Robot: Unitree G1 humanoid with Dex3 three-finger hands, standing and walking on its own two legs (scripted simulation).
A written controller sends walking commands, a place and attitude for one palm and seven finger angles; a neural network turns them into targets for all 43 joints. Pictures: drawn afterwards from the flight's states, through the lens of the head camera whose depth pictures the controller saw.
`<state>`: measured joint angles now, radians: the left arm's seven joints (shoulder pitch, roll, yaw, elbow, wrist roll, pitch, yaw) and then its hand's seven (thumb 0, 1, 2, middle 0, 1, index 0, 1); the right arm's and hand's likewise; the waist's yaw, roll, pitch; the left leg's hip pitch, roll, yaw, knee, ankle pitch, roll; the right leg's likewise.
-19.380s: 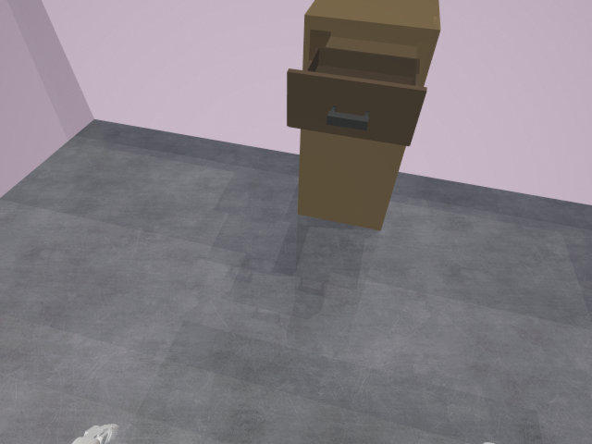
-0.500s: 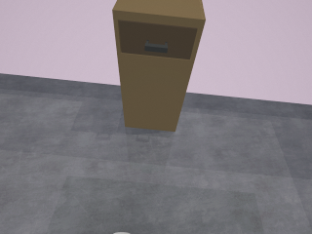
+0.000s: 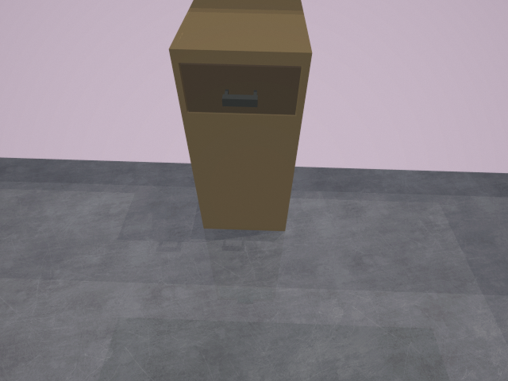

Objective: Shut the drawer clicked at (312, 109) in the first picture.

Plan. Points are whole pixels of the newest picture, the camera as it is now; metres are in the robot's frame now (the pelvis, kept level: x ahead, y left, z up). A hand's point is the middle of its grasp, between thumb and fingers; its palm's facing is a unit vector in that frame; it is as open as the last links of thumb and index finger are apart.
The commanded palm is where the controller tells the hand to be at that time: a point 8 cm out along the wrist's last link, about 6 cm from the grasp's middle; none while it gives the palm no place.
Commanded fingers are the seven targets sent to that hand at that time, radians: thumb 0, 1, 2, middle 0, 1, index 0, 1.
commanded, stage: let the arm hang, fingers relaxed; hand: left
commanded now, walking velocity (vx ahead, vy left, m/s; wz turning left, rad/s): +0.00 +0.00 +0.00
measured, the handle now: (240, 96) +0.88 +0.08 -0.02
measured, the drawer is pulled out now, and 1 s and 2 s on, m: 0.00 0.00 0.00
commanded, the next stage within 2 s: look to check the result in 0.16 s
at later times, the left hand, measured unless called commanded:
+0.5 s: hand out of the picture +0.01 +0.15 -0.18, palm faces +0.04 -0.98 -0.18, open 7.4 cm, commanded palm none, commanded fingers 0.00 0.90 0.90 -0.20 -0.30 -0.20 -0.30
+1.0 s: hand out of the picture +0.02 +0.15 -0.18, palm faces +0.04 -0.98 -0.19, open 7.4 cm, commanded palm none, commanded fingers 0.00 0.90 0.90 -0.20 -0.30 -0.20 -0.30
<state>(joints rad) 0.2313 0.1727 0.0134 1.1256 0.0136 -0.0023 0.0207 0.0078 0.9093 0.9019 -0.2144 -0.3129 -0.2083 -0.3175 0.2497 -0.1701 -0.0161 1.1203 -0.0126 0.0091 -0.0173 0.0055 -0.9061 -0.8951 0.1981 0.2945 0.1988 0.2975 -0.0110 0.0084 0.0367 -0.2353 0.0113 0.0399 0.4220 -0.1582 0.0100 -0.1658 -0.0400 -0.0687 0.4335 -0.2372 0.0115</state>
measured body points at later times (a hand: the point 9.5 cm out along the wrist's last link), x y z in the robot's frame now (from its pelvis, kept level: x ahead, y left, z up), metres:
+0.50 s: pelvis +0.02 -0.02 +0.00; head +0.04 -0.02 +0.45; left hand +0.00 +0.20 -0.16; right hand +0.00 -0.23 -0.16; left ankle +0.04 +0.11 -0.74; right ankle +0.00 -0.13 -0.74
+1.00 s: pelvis +0.02 -0.02 +0.00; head +0.04 -0.02 +0.45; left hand +0.02 +0.20 -0.16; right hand +0.02 -0.24 -0.16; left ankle +0.04 +0.11 -0.74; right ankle +0.00 -0.13 -0.74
